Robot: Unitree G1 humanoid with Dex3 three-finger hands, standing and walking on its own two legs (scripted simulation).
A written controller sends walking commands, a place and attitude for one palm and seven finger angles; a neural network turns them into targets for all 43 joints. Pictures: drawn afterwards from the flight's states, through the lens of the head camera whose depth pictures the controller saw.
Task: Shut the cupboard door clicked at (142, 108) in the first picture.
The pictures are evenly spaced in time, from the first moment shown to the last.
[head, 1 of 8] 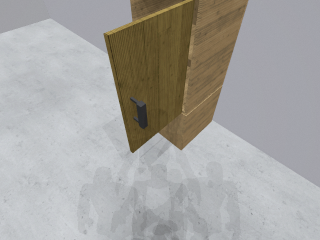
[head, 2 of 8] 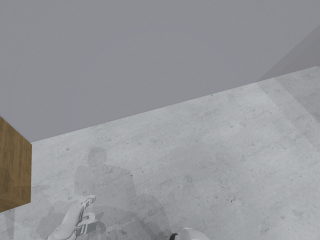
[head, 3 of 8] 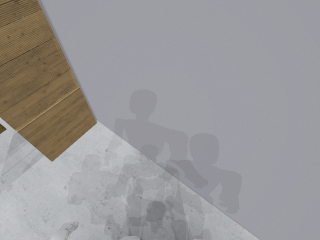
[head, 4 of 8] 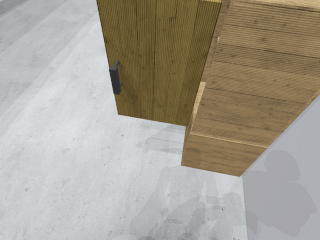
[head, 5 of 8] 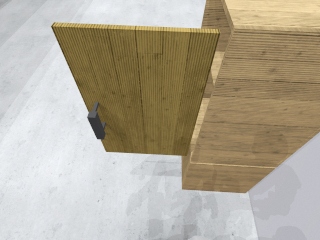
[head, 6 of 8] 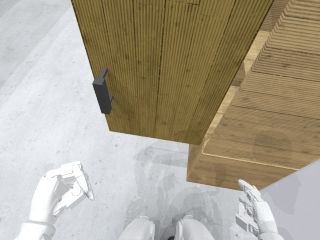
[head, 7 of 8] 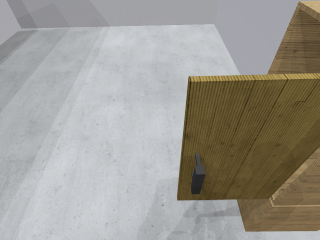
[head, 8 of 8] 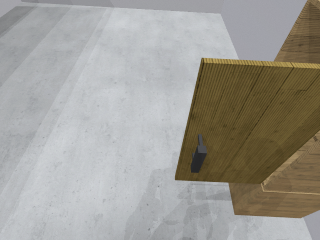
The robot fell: no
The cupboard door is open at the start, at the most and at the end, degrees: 90 90 90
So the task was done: no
